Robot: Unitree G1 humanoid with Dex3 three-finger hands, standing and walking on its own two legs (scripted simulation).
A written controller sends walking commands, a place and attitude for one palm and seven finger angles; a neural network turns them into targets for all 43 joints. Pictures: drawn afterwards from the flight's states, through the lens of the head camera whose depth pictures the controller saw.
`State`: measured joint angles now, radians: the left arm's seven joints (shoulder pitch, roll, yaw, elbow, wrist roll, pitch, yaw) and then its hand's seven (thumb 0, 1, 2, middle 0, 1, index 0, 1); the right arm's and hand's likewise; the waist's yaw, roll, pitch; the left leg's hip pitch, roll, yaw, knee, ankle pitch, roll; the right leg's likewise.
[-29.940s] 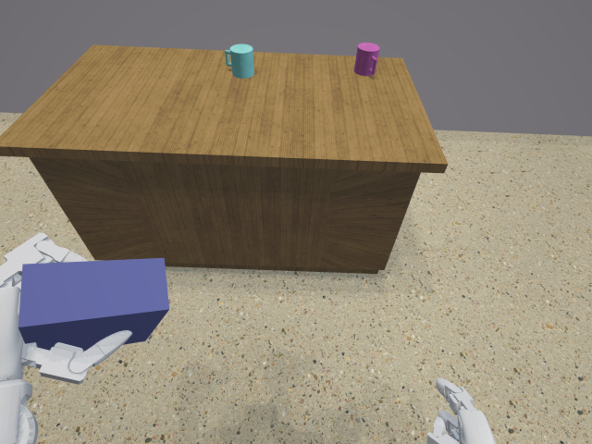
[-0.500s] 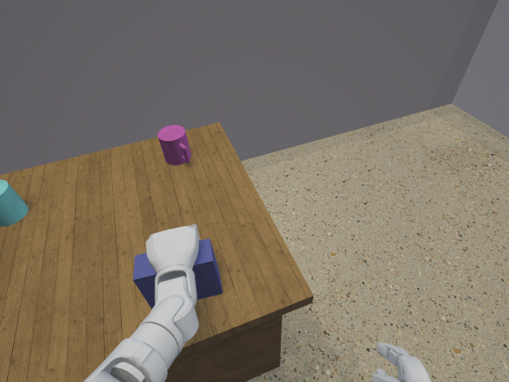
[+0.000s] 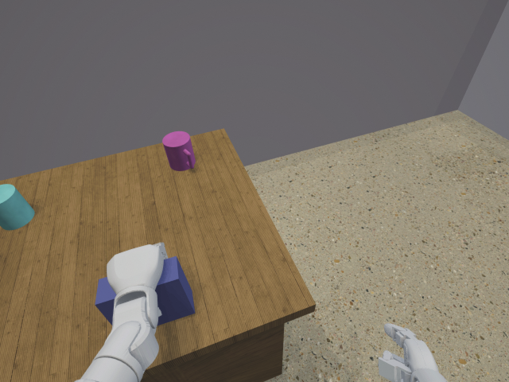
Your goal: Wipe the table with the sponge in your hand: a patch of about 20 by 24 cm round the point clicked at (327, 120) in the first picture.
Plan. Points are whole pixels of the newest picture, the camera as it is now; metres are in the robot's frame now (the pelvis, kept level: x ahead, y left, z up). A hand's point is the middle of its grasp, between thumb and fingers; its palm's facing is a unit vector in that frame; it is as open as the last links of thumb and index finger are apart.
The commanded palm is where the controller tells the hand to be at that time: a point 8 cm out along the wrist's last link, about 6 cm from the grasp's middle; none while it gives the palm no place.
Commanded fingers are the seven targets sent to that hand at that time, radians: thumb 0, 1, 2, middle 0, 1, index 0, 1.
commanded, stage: wipe forward along the middle lane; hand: left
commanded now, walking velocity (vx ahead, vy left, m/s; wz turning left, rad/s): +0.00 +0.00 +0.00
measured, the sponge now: (152, 302) +0.27 +0.23 -0.06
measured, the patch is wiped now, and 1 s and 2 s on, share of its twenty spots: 0.95 0.95 0.95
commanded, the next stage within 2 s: slide back across to the first lane in 1.70 s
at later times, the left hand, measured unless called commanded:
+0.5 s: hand (138, 273) +0.30 +0.26 -0.02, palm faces -0.13 -0.03 -0.99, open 9.4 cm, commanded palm +0.29 +0.25 +0.01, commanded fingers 0.00 0.10 1.30 -1.20 -1.60 -1.20 -1.60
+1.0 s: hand (135, 249) +0.35 +0.28 -0.02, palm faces -0.14 +0.00 -0.99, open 9.4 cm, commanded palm +0.34 +0.28 +0.01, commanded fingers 0.00 0.10 1.30 -1.20 -1.60 -1.20 -1.60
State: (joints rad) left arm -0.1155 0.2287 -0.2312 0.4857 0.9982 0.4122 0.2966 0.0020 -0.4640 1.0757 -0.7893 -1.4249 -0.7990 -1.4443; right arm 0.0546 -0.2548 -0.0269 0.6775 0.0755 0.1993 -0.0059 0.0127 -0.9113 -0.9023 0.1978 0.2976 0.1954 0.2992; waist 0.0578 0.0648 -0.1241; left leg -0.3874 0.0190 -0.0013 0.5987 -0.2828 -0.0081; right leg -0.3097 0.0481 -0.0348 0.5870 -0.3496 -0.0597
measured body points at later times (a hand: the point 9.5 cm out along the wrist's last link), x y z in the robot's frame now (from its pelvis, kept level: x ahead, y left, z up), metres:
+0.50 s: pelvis -0.02 +0.00 -0.01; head +0.00 -0.02 +0.44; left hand +0.31 +0.26 +0.03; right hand +0.15 -0.23 -0.13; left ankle +0.01 +0.13 -0.73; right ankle -0.03 -0.08 -0.73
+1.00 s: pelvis -0.04 +0.01 -0.02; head +0.01 +0.00 +0.43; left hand +0.36 +0.28 +0.03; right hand +0.06 -0.26 -0.15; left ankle +0.01 +0.13 -0.73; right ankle -0.03 -0.08 -0.73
